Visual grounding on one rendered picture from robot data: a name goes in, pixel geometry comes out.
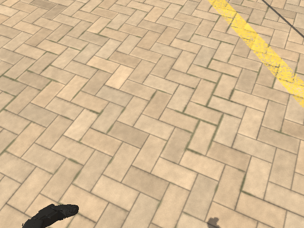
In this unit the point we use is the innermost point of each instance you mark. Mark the robot left hand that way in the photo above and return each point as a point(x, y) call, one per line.
point(50, 214)

